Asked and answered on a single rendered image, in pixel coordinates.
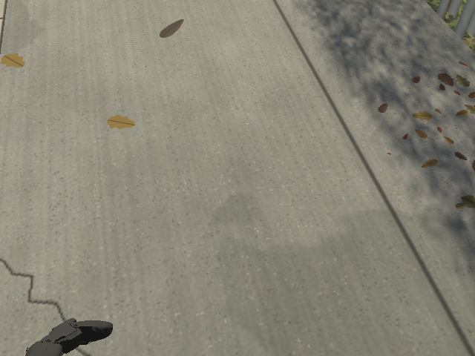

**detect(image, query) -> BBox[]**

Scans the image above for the robot left hand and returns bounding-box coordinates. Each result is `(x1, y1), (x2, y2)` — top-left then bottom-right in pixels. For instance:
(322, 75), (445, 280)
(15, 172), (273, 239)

(25, 318), (113, 356)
